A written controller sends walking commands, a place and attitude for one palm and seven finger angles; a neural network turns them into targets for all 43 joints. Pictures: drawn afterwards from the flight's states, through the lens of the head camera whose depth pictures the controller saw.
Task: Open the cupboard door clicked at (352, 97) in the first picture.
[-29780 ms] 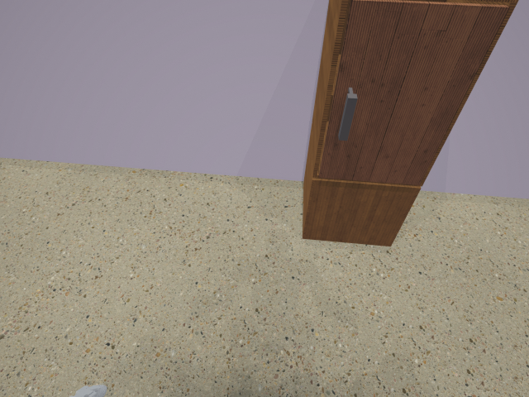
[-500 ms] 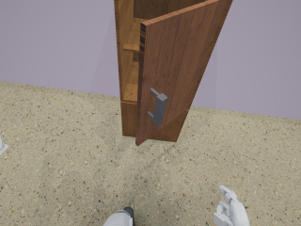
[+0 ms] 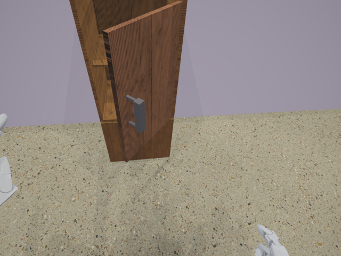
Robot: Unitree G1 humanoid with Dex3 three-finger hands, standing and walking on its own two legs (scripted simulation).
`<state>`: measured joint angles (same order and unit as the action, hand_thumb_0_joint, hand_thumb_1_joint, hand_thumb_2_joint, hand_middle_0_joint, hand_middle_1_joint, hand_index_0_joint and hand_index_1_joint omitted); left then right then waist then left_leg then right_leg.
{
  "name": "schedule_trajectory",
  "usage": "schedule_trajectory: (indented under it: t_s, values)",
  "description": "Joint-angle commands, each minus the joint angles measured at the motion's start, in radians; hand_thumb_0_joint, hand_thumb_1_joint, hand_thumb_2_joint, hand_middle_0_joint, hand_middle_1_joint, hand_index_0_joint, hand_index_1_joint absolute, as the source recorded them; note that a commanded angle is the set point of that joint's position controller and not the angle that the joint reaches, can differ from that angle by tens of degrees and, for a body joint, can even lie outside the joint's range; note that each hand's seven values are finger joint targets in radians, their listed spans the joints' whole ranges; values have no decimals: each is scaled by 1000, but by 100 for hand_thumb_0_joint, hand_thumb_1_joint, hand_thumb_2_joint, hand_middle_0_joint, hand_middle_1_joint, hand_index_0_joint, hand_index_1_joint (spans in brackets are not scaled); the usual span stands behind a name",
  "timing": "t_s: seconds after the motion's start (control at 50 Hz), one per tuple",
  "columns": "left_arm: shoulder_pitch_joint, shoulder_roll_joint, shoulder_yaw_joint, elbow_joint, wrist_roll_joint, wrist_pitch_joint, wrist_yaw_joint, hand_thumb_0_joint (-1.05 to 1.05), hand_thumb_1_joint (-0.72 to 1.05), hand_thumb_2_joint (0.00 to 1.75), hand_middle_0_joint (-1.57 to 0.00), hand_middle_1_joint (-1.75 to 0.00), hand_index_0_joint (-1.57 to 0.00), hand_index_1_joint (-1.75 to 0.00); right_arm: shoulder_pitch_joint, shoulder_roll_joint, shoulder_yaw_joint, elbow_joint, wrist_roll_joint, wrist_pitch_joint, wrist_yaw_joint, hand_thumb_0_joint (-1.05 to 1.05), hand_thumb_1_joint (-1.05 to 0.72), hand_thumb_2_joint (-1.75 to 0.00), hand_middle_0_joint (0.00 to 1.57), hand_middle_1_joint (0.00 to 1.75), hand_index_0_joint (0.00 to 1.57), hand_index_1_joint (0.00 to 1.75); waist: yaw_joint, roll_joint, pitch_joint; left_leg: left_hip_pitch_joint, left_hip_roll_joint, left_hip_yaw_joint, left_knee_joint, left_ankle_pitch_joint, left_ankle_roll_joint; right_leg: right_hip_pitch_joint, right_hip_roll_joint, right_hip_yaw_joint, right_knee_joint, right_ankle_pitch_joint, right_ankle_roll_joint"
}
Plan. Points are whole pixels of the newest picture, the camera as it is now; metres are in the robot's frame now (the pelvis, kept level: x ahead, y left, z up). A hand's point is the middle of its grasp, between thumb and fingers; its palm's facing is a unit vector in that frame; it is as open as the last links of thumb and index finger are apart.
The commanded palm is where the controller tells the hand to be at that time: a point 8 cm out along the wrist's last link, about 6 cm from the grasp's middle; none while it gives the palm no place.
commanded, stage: stop stepping back and stand still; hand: left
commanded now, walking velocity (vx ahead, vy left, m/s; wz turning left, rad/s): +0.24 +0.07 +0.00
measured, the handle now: (134, 113) +0.60 +0.12 -0.05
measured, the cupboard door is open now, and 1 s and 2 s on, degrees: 48 48 48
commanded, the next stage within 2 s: let the arm hang, fingers relaxed in 0.48 s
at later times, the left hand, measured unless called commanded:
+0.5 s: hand out of the picture +0.17 +0.28 +0.17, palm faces +0.45 -0.74 -0.49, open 7.4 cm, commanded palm +0.11 +0.32 +0.18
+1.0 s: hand out of the picture -0.03 +0.21 -0.17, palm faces +0.10 -0.97 -0.21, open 7.1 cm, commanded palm none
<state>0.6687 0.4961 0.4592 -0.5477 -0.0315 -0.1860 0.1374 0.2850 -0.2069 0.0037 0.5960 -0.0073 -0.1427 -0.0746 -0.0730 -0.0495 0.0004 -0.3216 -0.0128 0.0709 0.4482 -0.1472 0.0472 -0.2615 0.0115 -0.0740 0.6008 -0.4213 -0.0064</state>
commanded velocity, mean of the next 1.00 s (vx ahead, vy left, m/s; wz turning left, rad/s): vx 0.04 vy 0.01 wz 0.00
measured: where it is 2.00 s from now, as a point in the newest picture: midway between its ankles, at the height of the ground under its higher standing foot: outside the picture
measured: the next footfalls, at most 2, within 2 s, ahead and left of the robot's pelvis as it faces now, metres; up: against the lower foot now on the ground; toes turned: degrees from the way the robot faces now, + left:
right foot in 0.02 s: +0.03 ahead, -0.09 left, +0.00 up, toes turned +4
left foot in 0.28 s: +0.02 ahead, +0.16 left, +0.00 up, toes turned +5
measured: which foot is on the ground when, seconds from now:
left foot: down 0.00-0.02, up 0.04-0.26, down 0.28-1.00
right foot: up 0.00-0.00, down 0.02-1.00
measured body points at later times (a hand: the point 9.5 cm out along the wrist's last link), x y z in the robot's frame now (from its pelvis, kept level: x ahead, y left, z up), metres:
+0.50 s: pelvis -0.02 +0.01 -0.01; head -0.02 +0.01 +0.44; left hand +0.14 +0.31 +0.20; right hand +0.14 -0.20 -0.10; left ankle -0.02 +0.15 -0.74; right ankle +0.01 -0.09 -0.74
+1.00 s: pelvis -0.04 +0.02 +0.00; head -0.01 +0.03 +0.45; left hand -0.03 +0.26 -0.16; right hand +0.03 -0.24 -0.14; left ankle -0.02 +0.15 -0.74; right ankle -0.01 -0.09 -0.74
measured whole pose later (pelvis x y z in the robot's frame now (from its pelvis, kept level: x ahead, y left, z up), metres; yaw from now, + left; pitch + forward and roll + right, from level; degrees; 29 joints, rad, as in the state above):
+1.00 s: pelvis -0.04 +0.02 +0.00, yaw +6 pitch -2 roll +0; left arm 0.27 0.22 0.01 0.97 0.02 0.03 0.00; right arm 0.23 -0.24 0.00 1.01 -0.03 0.04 -0.01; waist 0.00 -0.02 0.08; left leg -0.24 0.02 -0.02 0.50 -0.23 -0.02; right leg -0.23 0.00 -0.04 0.50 -0.24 -0.02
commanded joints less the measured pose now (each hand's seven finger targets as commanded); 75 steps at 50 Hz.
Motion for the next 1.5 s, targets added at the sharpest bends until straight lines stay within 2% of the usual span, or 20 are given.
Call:
schedule_trajectory:
  t_s: [0.0, 0.02, 0.06, 0.12, 0.2, 0.24, 0.28, 0.32, 0.38, 0.46, 0.54, 0.56, 0.6, 0.66, 0.7, 0.76, 0.88, 0.98, 1.14, 1.48]
  values:
    - [-59, 179, 152, -173, 6, -65, 39, 0, 90, 90, -20, -30, -20, -30, -166, -136, -65, -143, -4, -14, -8, 0, -90, -90, 20, 30, 20, 30, 78, -171, -7, -230, -6, -63, 438, -330, -51, -44, -350, 535, -483, -394, -172]
    - [-149, 163, 128, -180, -4, -74, 38, 0, 90, 90, -20, -30, -20, -30, -151, -150, -64, -109, -21, -16, -9, 0, -90, -90, 20, 30, 20, 30, 65, -165, 53, -263, 21, -105, 616, -258, -62, -140, -422, 578, -517, -337, -200]
    - [-224, 138, 118, -83, 11, -88, 30, 0, 90, 90, -20, -30, -20, -30, -97, -133, -61, -68, -12, -29, -6, 0, -90, -90, 20, 30, 20, 30, 34, -102, -27, -210, 55, -93, 669, -164, -61, -133, -338, 415, -453, -271, -152]
    - [-255, 102, 60, -16, 23, -84, 25, 0, 90, 90, -20, -30, -20, -30, -120, -120, -53, -71, -5, -34, -29, 0, -90, -90, 20, 30, 20, 30, 46, -39, 1, -42, 71, -30, 422, -170, -37, -227, -258, 232, -400, -244, -110]
    - [-267, 72, 18, -33, 28, -84, 40, 0, 90, 90, -20, -30, -20, -30, -111, -117, -45, -59, -12, -68, -49, 0, -90, -90, 20, 30, 20, 30, 59, -17, 23, 111, 31, 33, 68, -227, -12, -172, -211, 194, -332, -231, -94]
    - [-276, 79, 33, -89, 21, -95, 41, 0, 90, 90, -20, -30, -20, -30, -113, -133, -43, -78, -15, -74, -45, 0, -90, -90, 20, 30, 20, 30, 61, 117, 35, 89, 101, -107, -91, -307, 22, -126, -123, 160, -175, -128, -50]
    - [-256, 104, 79, -147, 18, -102, 46, 0, 90, 90, -20, -30, -20, -30, -118, -145, -43, -101, -3, -71, -32, 0, -90, -90, 20, 30, 20, 30, 71, 229, -10, 96, 255, -297, -135, -131, 72, -98, -20, 32, 34, 130, 3]
    - [-233, 122, 103, -147, 18, -100, 38, 0, 90, 90, -20, -30, -20, -30, -131, -115, -36, -84, -7, -65, -25, 0, -90, -90, 20, 30, 20, 30, 68, 256, -4, -5, 252, -255, -166, -126, 61, -12, -18, 10, 34, 90, 16]
    - [-195, 107, 101, -128, 16, -92, 36, 0, 90, 90, -20, -30, -20, -30, -132, -117, -36, -92, 4, -75, -9, 0, -90, -90, 20, 30, 20, 30, 73, 169, -3, -61, 152, -94, -40, -62, 11, 100, -40, 71, -96, 257, -2]
    - [-153, 86, 82, -68, -1, -81, 32, 0, 90, 90, -20, -30, -20, -30, -107, -100, -41, -82, 4, -69, 7, 0, -90, -90, 20, 30, 20, 30, 54, -53, -65, 20, 33, -13, 159, -122, -43, 42, -187, 280, -263, 295, -71]
    - [-156, 76, 75, -63, -6, -72, 29, 0, 90, 90, -20, -30, -20, -30, -130, -107, -37, -84, 2, -54, 0, 0, -90, -90, 20, 30, 20, 30, 58, 38, -47, 96, 64, -52, 9, -20, -37, 14, -120, 171, -225, 263, -33]
    - [-252, -86, -341, 654, 87, 98, -120, 0, 90, 90, -20, -30, -20, -30, -144, -301, -101, 148, -4, -54, 89, 0, -90, -90, 20, 30, 20, 30, 13, 136, -18, 19, 129, -149, 127, 228, -8, -94, -135, 65, 29, 440, -32]
    - [-243, -168, -345, 679, 67, 184, -137, 0, 90, 90, -20, -30, -20, -30, -124, -240, -93, 108, -1, 33, 79, 0, -90, -90, 20, 30, 20, 30, 57, 201, -38, -31, 195, -170, -2, 397, 21, -47, -51, 38, 117, 223, -6]
    - [-324, -154, -356, 810, 63, 183, -133, 0, 90, 90, -20, -30, -20, -30, -128, -226, -61, 108, -29, 66, 72, 0, -90, -90, 20, 30, 20, 30, 67, 50, -62, -21, 251, -292, -28, 412, 93, -49, -40, 75, 144, 34, -4]
    - [-327, -103, -357, 946, 69, 168, -130, 0, 90, 90, -20, -30, -20, -30, -150, -228, -58, 123, -27, 81, 71, 0, -90, -90, 20, 30, 20, 30, 96, -100, -117, -4, 162, -199, 55, 333, 35, 79, -77, 109, -19, 360, -21]
    - [-398, -27, -367, 1125, 64, 160, -125, 0, 90, 90, -20, -30, -20, -30, -111, -189, -57, 171, -17, 114, 66, 0, -90, -90, 20, 30, 20, 30, 62, -212, -144, 25, 16, -78, 148, -50, -30, 139, -225, 258, -129, 733, -102]
    - [-442, -108, -418, 1372, 42, 178, -120, 0, 90, 90, -20, -30, -20, -30, -126, -150, -29, 300, -19, 139, 61, 0, -90, -90, 20, 30, 20, 30, 66, 210, -31, 98, 95, -145, -41, 31, -22, 49, -103, 158, -186, 264, -35]
    - [-443, -113, -414, 1504, 44, 178, -125, 0, 90, 90, -20, -30, -20, -30, -83, -156, -36, 370, -21, 151, 57, 0, -90, -90, 20, 30, 20, 30, 64, 178, 31, 64, 94, -155, -98, -163, -23, 41, -101, 158, -284, 96, -49]
    - [-471, -92, -409, 1605, 45, 176, -125, 0, 90, 90, -20, -30, -20, -30, -31, -177, -47, 441, -19, 145, 56, 0, -90, -90, 20, 30, 20, 30, 63, 44, 53, 80, 102, -164, -135, -183, -14, 27, -104, 144, -307, 50, -48]
    - [-523, -69, -408, 1634, 43, 166, -119, 0, 90, 90, -20, -30, -20, -30, -68, -187, -42, 491, -18, 131, 57, 0, -90, -90, 20, 30, 20, 30, 70, 66, 43, 112, 111, -162, -155, -29, -20, 77, -117, 141, -290, 182, -39]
